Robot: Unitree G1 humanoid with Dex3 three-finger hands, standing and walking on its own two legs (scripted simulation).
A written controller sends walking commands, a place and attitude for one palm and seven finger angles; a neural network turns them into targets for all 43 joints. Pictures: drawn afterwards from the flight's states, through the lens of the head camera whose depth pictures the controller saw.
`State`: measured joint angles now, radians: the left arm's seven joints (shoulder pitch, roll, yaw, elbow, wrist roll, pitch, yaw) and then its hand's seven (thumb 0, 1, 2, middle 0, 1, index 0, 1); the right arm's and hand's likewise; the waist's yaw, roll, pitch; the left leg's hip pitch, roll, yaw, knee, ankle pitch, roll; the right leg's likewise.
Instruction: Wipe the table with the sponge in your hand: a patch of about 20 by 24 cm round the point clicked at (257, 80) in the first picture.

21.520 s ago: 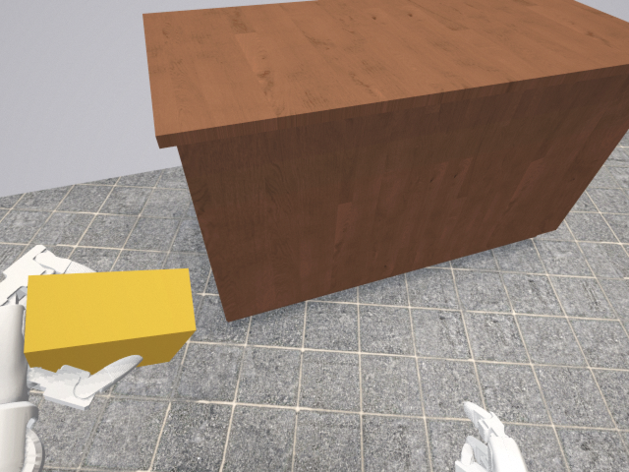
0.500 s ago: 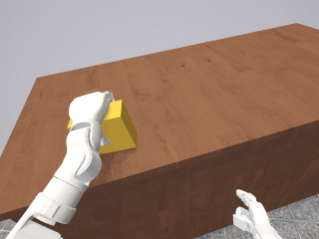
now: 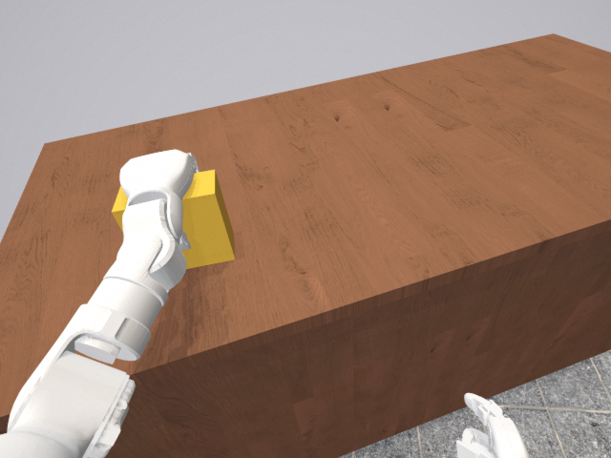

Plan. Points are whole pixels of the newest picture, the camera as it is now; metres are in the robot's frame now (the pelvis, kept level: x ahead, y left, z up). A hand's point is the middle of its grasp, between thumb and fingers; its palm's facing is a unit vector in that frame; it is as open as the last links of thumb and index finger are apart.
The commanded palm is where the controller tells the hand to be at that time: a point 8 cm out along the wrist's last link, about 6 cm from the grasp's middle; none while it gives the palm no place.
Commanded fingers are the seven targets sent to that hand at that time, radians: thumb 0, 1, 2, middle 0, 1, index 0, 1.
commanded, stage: wipe forward along the third lane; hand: left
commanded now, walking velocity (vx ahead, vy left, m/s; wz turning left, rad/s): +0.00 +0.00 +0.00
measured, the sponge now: (184, 234) +0.39 +0.22 +0.11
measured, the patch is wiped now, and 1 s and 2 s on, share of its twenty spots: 0.80 0.85 0.85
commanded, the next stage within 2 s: wipe back along the third lane in 0.70 s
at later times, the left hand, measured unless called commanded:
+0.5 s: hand (167, 194) +0.42 +0.24 +0.16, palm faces +0.00 -0.02 -1.00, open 10.2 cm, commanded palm +0.41 +0.25 +0.19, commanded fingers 0.00 0.10 1.30 -1.20 -1.60 -1.20 -1.60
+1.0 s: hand (160, 181) +0.46 +0.26 +0.16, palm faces +0.02 -0.01 -1.00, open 10.2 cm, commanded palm +0.42 +0.25 +0.19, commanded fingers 0.00 0.10 1.30 -1.20 -1.60 -1.20 -1.60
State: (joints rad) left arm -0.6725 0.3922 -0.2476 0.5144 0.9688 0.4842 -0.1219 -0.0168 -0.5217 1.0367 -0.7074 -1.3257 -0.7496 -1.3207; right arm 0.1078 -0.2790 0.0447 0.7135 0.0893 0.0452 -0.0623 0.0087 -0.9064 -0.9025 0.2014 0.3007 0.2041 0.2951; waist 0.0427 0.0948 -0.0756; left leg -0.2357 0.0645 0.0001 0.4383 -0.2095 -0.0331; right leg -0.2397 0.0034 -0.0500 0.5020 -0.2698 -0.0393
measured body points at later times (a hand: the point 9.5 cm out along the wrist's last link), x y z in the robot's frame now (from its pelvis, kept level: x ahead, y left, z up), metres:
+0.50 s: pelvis +0.00 +0.02 +0.00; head -0.01 -0.02 +0.45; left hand +0.42 +0.24 +0.22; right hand +0.16 -0.23 -0.12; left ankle +0.01 +0.17 -0.74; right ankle +0.00 -0.09 -0.74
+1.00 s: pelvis +0.02 +0.03 +0.00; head +0.02 +0.01 +0.45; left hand +0.45 +0.26 +0.22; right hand +0.10 -0.23 -0.13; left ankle +0.01 +0.17 -0.74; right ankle +0.00 -0.09 -0.74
